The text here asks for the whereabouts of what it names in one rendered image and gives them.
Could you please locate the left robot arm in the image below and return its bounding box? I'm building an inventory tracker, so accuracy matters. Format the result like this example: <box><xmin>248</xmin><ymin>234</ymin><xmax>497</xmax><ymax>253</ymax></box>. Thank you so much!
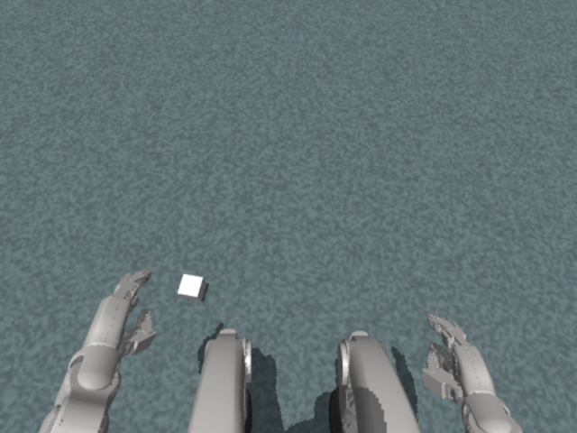
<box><xmin>38</xmin><ymin>345</ymin><xmax>122</xmax><ymax>433</ymax></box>

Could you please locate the cube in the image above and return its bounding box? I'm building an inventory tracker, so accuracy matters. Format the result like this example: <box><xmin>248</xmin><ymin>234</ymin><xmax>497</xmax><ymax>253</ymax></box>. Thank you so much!
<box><xmin>178</xmin><ymin>274</ymin><xmax>206</xmax><ymax>302</ymax></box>

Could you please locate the left robot hand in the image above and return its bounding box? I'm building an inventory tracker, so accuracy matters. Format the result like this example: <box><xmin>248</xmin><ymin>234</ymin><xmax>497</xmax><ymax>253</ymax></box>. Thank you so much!
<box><xmin>81</xmin><ymin>269</ymin><xmax>157</xmax><ymax>358</ymax></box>

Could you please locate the right robot hand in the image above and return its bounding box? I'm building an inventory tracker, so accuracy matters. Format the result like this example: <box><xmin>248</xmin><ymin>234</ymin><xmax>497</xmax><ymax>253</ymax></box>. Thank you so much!
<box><xmin>423</xmin><ymin>314</ymin><xmax>497</xmax><ymax>407</ymax></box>

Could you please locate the right robot arm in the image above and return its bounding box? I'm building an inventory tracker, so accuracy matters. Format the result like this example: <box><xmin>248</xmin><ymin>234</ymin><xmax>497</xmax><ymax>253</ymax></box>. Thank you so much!
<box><xmin>462</xmin><ymin>393</ymin><xmax>523</xmax><ymax>433</ymax></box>

